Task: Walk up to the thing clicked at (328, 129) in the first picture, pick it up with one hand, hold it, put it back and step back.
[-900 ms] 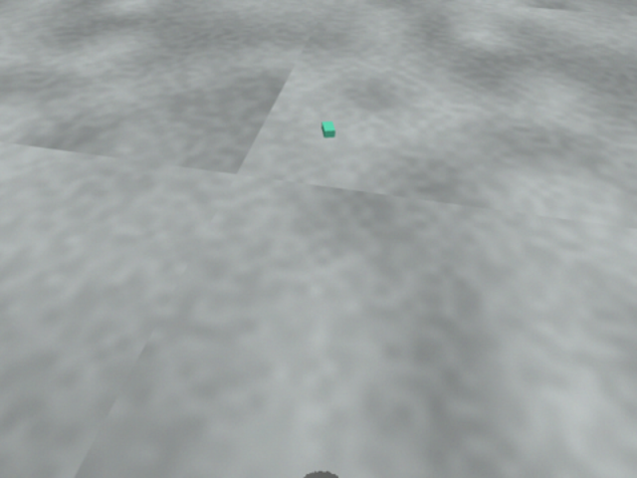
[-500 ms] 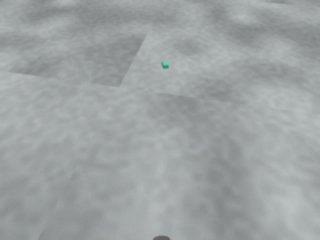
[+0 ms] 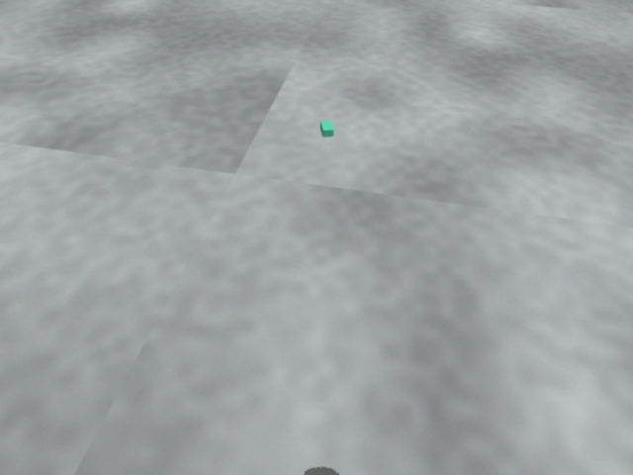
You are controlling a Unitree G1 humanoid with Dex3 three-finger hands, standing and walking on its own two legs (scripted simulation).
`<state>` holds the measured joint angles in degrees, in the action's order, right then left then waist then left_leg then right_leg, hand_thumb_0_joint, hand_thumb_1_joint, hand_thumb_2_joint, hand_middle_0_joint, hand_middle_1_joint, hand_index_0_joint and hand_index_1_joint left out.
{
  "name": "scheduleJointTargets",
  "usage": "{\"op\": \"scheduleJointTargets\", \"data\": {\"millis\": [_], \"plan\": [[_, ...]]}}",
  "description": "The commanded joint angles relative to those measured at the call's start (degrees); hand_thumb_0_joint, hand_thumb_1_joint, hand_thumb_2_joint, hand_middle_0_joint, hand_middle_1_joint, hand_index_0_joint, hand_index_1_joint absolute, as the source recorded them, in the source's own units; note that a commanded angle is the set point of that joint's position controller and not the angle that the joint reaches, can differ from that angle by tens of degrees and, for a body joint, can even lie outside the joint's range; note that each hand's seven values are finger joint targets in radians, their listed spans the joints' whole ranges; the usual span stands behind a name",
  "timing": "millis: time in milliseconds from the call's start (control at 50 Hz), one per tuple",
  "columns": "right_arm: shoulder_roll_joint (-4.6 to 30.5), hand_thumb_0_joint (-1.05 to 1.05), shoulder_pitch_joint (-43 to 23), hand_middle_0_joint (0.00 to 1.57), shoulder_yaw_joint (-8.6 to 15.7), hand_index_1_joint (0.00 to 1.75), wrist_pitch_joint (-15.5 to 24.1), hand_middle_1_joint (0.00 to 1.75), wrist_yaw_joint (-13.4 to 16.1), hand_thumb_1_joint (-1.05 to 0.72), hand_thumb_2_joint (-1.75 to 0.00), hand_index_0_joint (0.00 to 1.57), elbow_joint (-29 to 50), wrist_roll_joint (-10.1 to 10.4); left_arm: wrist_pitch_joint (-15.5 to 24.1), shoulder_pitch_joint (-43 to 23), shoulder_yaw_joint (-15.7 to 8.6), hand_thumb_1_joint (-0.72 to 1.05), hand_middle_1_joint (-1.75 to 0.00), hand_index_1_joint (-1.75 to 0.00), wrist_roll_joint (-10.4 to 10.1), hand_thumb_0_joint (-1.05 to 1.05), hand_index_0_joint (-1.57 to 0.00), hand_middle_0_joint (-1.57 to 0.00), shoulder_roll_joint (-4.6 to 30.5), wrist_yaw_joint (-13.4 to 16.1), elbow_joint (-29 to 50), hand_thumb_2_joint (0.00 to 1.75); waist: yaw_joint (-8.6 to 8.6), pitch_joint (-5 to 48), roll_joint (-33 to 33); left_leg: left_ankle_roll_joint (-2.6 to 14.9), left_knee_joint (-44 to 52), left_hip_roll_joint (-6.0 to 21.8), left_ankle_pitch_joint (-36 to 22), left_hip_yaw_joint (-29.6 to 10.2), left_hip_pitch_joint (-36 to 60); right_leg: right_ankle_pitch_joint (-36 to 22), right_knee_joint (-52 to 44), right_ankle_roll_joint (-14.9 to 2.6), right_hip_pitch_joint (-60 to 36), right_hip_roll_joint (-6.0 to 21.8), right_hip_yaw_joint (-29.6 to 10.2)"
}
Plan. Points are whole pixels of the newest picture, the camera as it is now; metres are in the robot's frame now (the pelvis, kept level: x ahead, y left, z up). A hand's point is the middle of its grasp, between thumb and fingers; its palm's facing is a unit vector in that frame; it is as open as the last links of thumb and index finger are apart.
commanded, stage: stand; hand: left
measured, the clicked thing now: (326, 128) +2.11 -0.06 -0.76
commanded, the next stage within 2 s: walk up in 0.22 s
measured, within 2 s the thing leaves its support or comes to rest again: neither
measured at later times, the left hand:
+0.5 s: hand out of the picture +0.12 +0.34 -0.14, palm faces -0.19 -0.90 -0.40, open 7.4 cm
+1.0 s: hand (212, 248) +0.59 +0.22 -0.13, palm faces -0.55 -0.69 -0.48, open 7.4 cm
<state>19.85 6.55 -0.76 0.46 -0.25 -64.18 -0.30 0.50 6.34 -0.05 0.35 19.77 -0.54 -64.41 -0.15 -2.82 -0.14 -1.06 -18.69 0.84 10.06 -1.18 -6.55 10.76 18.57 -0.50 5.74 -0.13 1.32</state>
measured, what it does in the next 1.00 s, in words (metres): walks ahead, turning right: left foot, then right foot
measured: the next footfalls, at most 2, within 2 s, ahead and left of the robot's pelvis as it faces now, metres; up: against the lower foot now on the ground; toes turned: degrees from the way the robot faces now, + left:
left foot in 0.54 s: +0.19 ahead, +0.20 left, +0.00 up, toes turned -20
right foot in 0.98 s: +0.33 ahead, -0.10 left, +0.00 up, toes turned -42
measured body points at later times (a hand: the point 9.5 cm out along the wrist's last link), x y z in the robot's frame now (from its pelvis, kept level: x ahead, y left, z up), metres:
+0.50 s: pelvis +0.05 +0.06 -0.01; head +0.07 +0.04 +0.44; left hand +0.13 +0.38 -0.12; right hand +0.12 -0.30 -0.10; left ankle +0.11 +0.20 -0.73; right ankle -0.01 -0.11 -0.75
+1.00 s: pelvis +0.28 +0.08 -0.04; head +0.28 +0.05 +0.41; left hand +0.61 +0.26 -0.10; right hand +0.09 -0.20 -0.16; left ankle +0.15 +0.21 -0.74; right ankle +0.30 -0.08 -0.75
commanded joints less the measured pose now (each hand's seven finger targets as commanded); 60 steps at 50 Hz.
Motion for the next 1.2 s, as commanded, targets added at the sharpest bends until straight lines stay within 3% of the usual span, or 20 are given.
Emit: {"op": "scheduleJointTargets", "data": {"millis": [0, 180, 200, 220, 280, 440, 480, 500, 520, 540, 560, 640, 860, 940, 960, 980, 1000, 1040, 1100, 1180], "plan": [[11.91, 0.00, -2.33, 0.20, 2.50, 0.30, 1.45, 0.30, 0.84, -0.90, -0.90, 0.20, 3.36, -0.06, 1.44, -2.21, -2.19, 0.90, -0.30, -0.30, 0.12, 0.00, -0.20, -0.20, 12.55, 1.02, 3.55, 0.90, -0.04, 4.16, -0.40, 2.14, 2.91, 6.31, -7.52, -4.66, 0.29, -7.31, -2.84, -1.43, -1.04, 7.86, -6.06], [12.06, 0.00, -2.22, 0.20, 2.41, 0.30, 1.52, 0.30, 0.98, -0.90, -0.90, 0.20, 3.41, -0.18, 1.39, -1.86, -2.14, 0.90, -0.30, -0.30, 0.16, 0.00, -0.20, -0.20, 12.27, 0.89, 3.53, 0.90, -0.16, 4.69, -0.72, 2.24, 2.64, 6.60, -8.22, -4.50, 1.03, -8.10, -2.71, -1.42, -0.99, 7.91, -6.15], [21.05, 0.00, -5.84, 0.20, 8.28, 0.30, 2.86, 0.30, -1.89, -0.90, -0.90, 0.20, 12.26, -2.15, 1.65, 6.45, -6.17, 0.90, -0.30, -0.30, 0.78, 0.00, -0.20, -0.20, 21.08, -1.21, 7.57, 0.90, -0.62, 6.64, -5.32, 4.56, -10.76, 4.71, 23.86, -0.63, 3.49, 20.95, -0.24, -6.25, 9.89, 9.29, -19.85], [19.08, 0.00, -6.63, 0.20, 7.91, 0.30, 2.57, 0.30, -3.00, -0.90, -0.90, 0.20, 12.34, -2.44, 1.86, 5.73, -6.11, 0.90, -0.30, -0.30, 0.82, 0.00, -0.20, -0.20, 20.92, -1.80, 7.44, 0.90, 0.08, 3.06, -1.43, 5.30, -15.62, 2.26, 29.49, -1.45, -2.15, 33.80, -4.01, -7.19, 15.03, 11.12, -26.65], [12.94, 0.00, -9.63, 0.20, 6.49, 0.30, 2.22, 0.30, -5.19, -0.90, -0.90, 0.20, 17.61, -2.74, 3.16, 1.72, -7.57, 0.90, -0.30, -0.30, 0.88, 0.00, -0.20, -0.20, 21.02, -1.41, 10.97, 0.90, -0.11, -1.70, 10.32, 2.64, -28.55, 1.08, 15.20, -8.78, -28.60, 34.68, -8.56, -13.11, 2.87, 16.42, -42.73], [15.53, 0.00, -6.99, 0.20, 7.87, 0.30, 2.44, 0.30, -6.55, -0.90, -0.90, 0.20, 20.80, -2.86, 3.78, 6.24, -7.86, 0.90, -0.30, -0.30, 0.03, 0.00, -0.20, -0.20, 22.79, -0.09, 12.61, 0.90, -0.24, 3.13, 10.17, 0.40, -18.59, -0.01, 13.55, -6.03, -20.88, 18.04, -6.16, -10.04, 3.22, 9.52, -30.93], [15.69, 0.00, -1.51, 0.20, 8.65, 0.30, 2.66, 0.30, -6.36, -0.90, -0.90, 0.20, 19.51, -2.60, 3.62, 2.19, -7.33, 0.90, -0.30, -0.30, -0.01, 0.00, -0.20, -0.20, 22.53, -0.06, 14.16, 0.90, 3.31, 4.63, 8.39, 1.55, -12.05, -0.84, 9.05, -4.07, -7.59, 14.71, -0.41, -8.19, 12.51, 6.84, -25.83], [16.66, 0.00, 8.16, 0.20, 9.59, 0.30, 2.70, 0.30, -5.92, -0.90, -0.90, 0.20, 16.82, -2.38, 3.55, -2.82, -6.74, 0.90, -0.30, -0.30, 0.19, 0.00, -0.20, -0.20, 21.50, 0.09, 15.84, 0.90, 9.96, 6.72, 2.83, 2.72, -4.51, -0.56, 3.00, -3.18, 10.55, 19.04, 7.96, -5.71, 26.49, 4.16, -21.32], [20.86, 0.00, 16.81, 0.20, 11.36, 0.30, 2.74, 0.30, -4.83, -0.90, -0.90, 0.20, 14.40, -2.88, 3.34, -3.47, -5.65, 0.90, -0.30, -0.30, 0.61, 0.00, -0.20, -0.20, 16.77, 0.54, 16.81, 0.90, 14.36, 9.51, -10.83, 3.42, 0.54, 2.49, 11.22, -7.85, 25.39, 26.56, 22.03, -3.19, 40.46, -3.29, -13.55], [24.32, 0.00, 16.96, 0.20, 12.03, 0.30, 2.86, 0.30, -4.00, -0.90, -0.90, 0.20, 15.78, -3.35, 3.35, -0.99, -4.14, 0.90, -0.30, -0.30, 0.32, 0.00, -0.20, -0.20, 12.84, 1.17, 17.35, 0.90, 13.16, 10.44, -22.39, 5.96, 5.42, 15.99, 27.26, -26.21, 24.31, 28.97, 39.92, -3.16, 48.40, -8.20, -8.36], [26.82, 0.00, 5.57, 0.20, 11.80, 0.30, 3.25, 0.30, -4.24, -0.90, -0.90, 0.20, 19.22, -1.72, 3.41, -1.00, -3.99, 0.90, -0.30, -0.30, -0.20, 0.00, -0.20, -0.20, 16.07, 1.60, 17.31, 0.90, 8.19, 3.91, -17.14, 12.04, 14.31, 25.62, 39.22, -39.03, 11.86, 19.63, 44.27, -1.79, 50.33, -0.08, -4.89], [20.06, 0.00, -3.59, 0.20, 9.56, 0.30, 3.46, 0.30, -4.56, -0.90, -0.90, 0.20, 22.34, -1.81, 3.18, 7.15, -6.57, 0.90, -0.30, -0.30, -1.18, 0.00, -0.20, -0.20, 23.16, -1.48, 9.88, 0.90, 1.37, 3.00, -10.46, 10.89, 11.45, 14.72, 30.32, -16.99, 0.99, 7.61, 40.49, 1.08, 32.66, 7.10, -1.90], [18.78, 0.00, 5.73, 0.20, 9.89, 0.30, 1.89, 0.30, -5.38, -0.90, -0.90, 0.20, 23.27, -2.18, 3.01, -6.69, -5.45, 0.90, -0.30, -0.30, -1.76, 0.00, -0.20, -0.20, 17.35, -2.46, 17.38, 0.90, 6.40, -3.90, -2.02, 5.11, 8.99, 12.67, 3.01, 1.81, 2.99, -3.29, 19.97, -0.63, 25.26, 6.03, 6.14], [20.25, 0.00, 3.08, 0.20, 10.38, 0.30, 1.72, 0.30, -3.85, -0.90, -0.90, 0.20, 26.15, -2.55, 2.90, 13.16, -7.14, 0.90, -0.30, -0.30, -1.68, 0.00, -0.20, -0.20, 19.84, -0.43, 13.19, 0.90, -4.35, 5.92, -0.51, -0.39, -23.37, 6.98, -34.92, 11.28, -8.33, 1.34, 12.98, -3.98, -6.09, 0.01, 12.57], [19.04, 0.00, 3.58, 0.20, 9.73, 0.30, 1.85, 0.30, -3.61, -0.90, -0.90, 0.20, 27.53, -2.67, 3.03, 25.36, -9.09, 0.90, -0.30, -0.30, -1.04, 0.00, -0.20, -0.20, 24.11, 0.73, 10.97, 0.90, -10.09, 12.74, 4.50, -2.24, -41.67, 3.83, -29.18, 10.29, -18.86, 5.89, 10.50, -6.22, -22.17, 3.01, 5.38], [14.81, 0.00, 6.25, 0.20, 7.92, 0.30, 1.98, 0.30, -3.57, -0.90, -0.90, 0.20, 29.59, -1.59, 2.88, 28.56, -10.56, 0.90, -0.30, -0.30, -0.62, 0.00, -0.20, -0.20, 28.68, 2.32, 11.64, 0.90, -10.33, 15.94, 17.21, -4.67, -57.85, -3.74, 16.64, 5.67, -41.91, 7.06, 9.09, -15.17, -35.39, 22.95, -28.52], [19.69, 0.00, 5.05, 0.20, 8.68, 0.30, 1.61, 0.30, -3.34, -0.90, -0.90, 0.20, 29.90, -1.21, 2.86, 23.55, -10.30, 0.90, -0.30, -0.30, -1.03, 0.00, -0.20, -0.20, 29.91, 3.75, 14.74, 0.90, -8.50, 18.47, 9.26, -5.11, -66.74, 0.17, 22.56, -9.38, -47.27, 16.99, 4.02, -22.54, -30.94, 30.50, -46.89], [20.06, 0.00, -1.32, 0.20, 8.82, 0.30, 2.27, 0.30, -3.98, -0.90, -0.90, 0.20, 28.87, -1.61, 3.59, 16.26, -8.69, 0.90, -0.30, -0.30, -2.11, 0.00, -0.20, -0.20, 26.48, 4.81, 18.54, 0.90, -6.43, 9.19, -3.54, -2.59, -62.14, 5.11, 14.44, -10.09, -44.04, 7.26, 1.69, -18.38, -17.25, 24.54, -31.41], [19.02, 0.00, 7.13, 0.20, 8.93, 0.30, 0.62, 0.30, -5.83, -0.90, -0.90, 0.20, 27.47, -2.97, 6.06, 4.28, -7.17, 0.90, -0.30, -0.30, -1.88, 0.00, -0.20, -0.20, 23.06, 4.64, 21.15, 0.90, 4.93, 1.03, 0.02, 0.44, -44.93, 6.72, 7.74, -6.17, -28.54, -2.24, 0.77, -10.62, 10.29, 14.82, -14.11], [15.94, 0.00, 8.60, 0.20, 9.41, 0.30, -1.40, 0.30, -8.94, -0.90, -0.90, 0.20, 26.82, -1.75, 7.25, 3.60, -7.98, 0.90, -0.30, -0.30, 0.19, 0.00, -0.20, -0.20, 26.19, 3.80, 20.18, 0.90, 5.11, 1.45, 9.62, 0.55, -32.29, 6.81, 2.34, 0.13, -18.94, 15.96, -1.09, -10.45, 23.09, 11.61, -7.47]]}}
